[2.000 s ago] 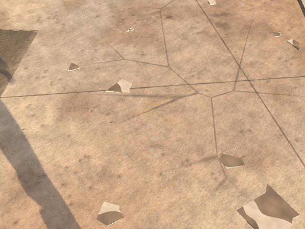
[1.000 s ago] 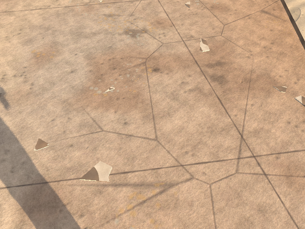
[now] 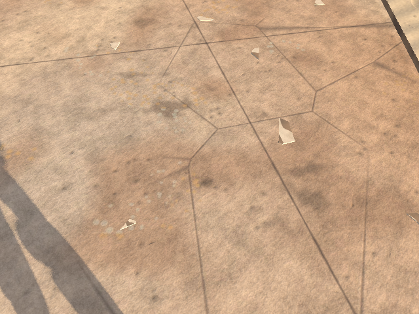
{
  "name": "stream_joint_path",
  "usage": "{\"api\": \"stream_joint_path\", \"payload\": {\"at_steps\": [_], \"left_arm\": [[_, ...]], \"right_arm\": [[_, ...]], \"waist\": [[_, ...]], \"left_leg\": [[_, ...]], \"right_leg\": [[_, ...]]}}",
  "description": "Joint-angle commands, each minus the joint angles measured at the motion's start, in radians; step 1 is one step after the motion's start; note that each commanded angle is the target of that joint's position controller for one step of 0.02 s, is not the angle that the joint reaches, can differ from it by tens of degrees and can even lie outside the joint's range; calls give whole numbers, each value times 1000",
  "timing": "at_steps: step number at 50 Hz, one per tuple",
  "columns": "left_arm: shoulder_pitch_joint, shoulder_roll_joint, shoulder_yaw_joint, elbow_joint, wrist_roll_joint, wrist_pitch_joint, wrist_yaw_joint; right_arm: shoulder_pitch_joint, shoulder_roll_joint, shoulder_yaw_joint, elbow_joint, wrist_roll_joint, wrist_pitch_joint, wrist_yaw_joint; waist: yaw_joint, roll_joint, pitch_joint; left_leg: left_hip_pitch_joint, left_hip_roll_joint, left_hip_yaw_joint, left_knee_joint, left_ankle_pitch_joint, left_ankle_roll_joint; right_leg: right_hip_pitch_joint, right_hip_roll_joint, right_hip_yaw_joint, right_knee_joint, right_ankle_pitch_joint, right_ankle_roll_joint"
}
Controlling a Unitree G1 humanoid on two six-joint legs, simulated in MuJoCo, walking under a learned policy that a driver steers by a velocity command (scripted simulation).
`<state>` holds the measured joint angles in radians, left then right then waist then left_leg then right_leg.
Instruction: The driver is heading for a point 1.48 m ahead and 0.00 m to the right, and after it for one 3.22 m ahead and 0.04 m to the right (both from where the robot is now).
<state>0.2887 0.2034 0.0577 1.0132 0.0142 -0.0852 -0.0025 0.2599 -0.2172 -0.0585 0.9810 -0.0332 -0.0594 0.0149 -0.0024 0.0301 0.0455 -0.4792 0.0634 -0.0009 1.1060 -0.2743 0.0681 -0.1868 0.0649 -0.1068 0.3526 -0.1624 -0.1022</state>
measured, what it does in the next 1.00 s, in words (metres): walks ahead: left foot, then right foot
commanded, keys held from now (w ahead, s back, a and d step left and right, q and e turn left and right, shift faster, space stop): w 1.00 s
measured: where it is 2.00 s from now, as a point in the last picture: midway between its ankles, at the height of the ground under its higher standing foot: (215, 167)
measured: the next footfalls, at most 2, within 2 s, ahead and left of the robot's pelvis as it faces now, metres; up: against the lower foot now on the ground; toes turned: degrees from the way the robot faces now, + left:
left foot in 0.36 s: +0.36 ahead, +0.12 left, +0.00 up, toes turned +4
right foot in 0.94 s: +0.67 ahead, -0.06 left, +0.00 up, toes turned -5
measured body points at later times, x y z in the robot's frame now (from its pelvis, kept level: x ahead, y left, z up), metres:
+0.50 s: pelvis +0.27 +0.05 -0.01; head +0.30 +0.07 +0.44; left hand +0.27 +0.30 -0.16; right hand +0.36 -0.20 -0.14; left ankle +0.32 +0.12 -0.74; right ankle +0.16 -0.07 -0.65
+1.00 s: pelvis +0.54 +0.01 -0.02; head +0.57 +0.01 +0.43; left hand +0.70 +0.25 -0.14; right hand +0.48 -0.22 -0.17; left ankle +0.36 +0.12 -0.67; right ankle +0.63 -0.05 -0.74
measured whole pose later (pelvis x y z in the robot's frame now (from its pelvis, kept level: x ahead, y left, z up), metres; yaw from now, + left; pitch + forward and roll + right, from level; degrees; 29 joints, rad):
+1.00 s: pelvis +0.54 +0.01 -0.02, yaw +0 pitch +0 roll +1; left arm 0.07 0.20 0.05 0.90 0.03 -0.08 -0.01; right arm 0.42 -0.19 -0.04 1.06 0.00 -0.08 -0.01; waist -0.03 0.01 0.06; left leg -0.14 -0.02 0.02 0.97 -0.43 0.07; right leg -0.41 0.02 -0.11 0.56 -0.16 -0.10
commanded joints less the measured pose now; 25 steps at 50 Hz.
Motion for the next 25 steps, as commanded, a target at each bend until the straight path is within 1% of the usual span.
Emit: {"api": "stream_joint_path", "payload": {"at_steps": [1,4,7,9,11,13,14,15,16,17,18,19,20,21,22,23,24,25], "left_arm": [[62,100,11,-17,-4,-25,4],[118,94,5,-5,-5,-23,3],[164,94,1,6,-5,-22,4],[202,96,0,19,-3,-23,7],[232,98,-1,33,2,-20,12],[242,106,1,43,9,-16,18],[236,112,3,45,11,-14,21],[219,119,5,45,13,-13,24],[200,128,8,44,14,-12,25],[185,136,10,43,13,-9,24],[170,127,6,36,7,-7,21],[189,73,-11,-2,-18,-8,14],[285,27,-13,-2,-35,-7,7],[190,107,9,-7,-9,0,10],[111,99,10,-32,-4,-5,4],[80,80,7,-36,-2,-6,1],[83,69,9,-33,12,4,-3],[105,51,5,-26,21,18,-10]], "right_arm": [[49,-27,-5,-30,-7,20,11],[-88,-38,-4,-78,0,24,14],[-192,-24,7,-113,9,20,16],[-248,-20,13,-132,11,18,15],[-294,-26,14,-150,11,14,14],[-319,-37,12,-167,11,8,13],[-316,-42,10,-171,11,3,12],[-291,-47,7,-168,12,-2,9],[-233,-58,0,-152,11,-7,4],[-113,-73,-10,-113,9,-14,-4],[64,-103,-26,-53,-3,-24,-13],[231,-197,-51,-25,-31,-31,-25],[242,-259,-66,-21,-22,-22,-15],[138,-209,-56,-33,14,-11,-9],[39,-141,-36,-50,21,-13,-6],[-7,-92,-22,-53,17,-19,-3],[-13,-65,-13,-43,20,-26,-7],[-7,-41,-4,-29,22,-31,-11]], "waist": [[-30,-77,10],[0,-78,43],[26,-83,50],[45,-90,54],[59,-94,62],[58,-97,69],[49,-99,68],[31,-102,57],[1,-110,27],[-49,-103,-33],[-119,-68,-129],[-155,56,-265],[-104,221,-349],[-77,62,-239],[-48,25,-104],[-21,-3,-48],[5,14,-21],[28,29,-20]], "left_leg": [[-102,48,-1,-44,81,-26],[-188,61,20,-178,178,-50],[-175,41,48,-334,252,-56],[-166,24,65,-410,275,-48],[-171,11,74,-462,265,-34],[-169,1,73,-503,220,-12],[-149,-8,75,-523,187,2],[-97,-26,83,-547,149,19],[-6,-56,97,-567,111,38],[136,-91,113,-610,109,59],[373,-77,92,-650,153,89],[670,171,-205,-669,66,162],[816,384,-649,-803,71,281],[705,323,-590,-830,-23,244],[551,288,-441,-861,-8,211],[447,237,-342,-900,62,175],[378,196,-269,-921,129,146],[335,165,-210,-939,171,128]], "right_leg": [[28,-269,236,-233,153,-112],[73,-253,204,-256,191,-107],[114,-237,165,-250,265,-94],[164,-243,152,-240,312,-92],[227,-260,147,-219,356,-97],[288,-285,149,-187,420,-98],[310,-295,145,-162,472,-94],[318,-298,133,-120,566,-84],[315,-294,119,-47,706,-71],[302,-276,102,90,800,-57],[200,-233,67,293,721,-36],[-70,-158,18,621,356,-2],[-352,23,49,919,-388,19],[-428,-48,167,972,-314,1],[-446,-90,160,935,-217,-1],[-411,-124,156,874,-155,1],[-369,-143,150,828,-129,10],[-324,-154,146,794,-114,23]]}}
Keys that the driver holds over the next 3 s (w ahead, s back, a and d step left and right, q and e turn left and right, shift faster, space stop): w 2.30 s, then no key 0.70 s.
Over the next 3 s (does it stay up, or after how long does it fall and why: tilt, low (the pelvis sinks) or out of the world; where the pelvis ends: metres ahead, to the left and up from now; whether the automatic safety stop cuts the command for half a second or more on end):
stays up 1.41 0.03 0.00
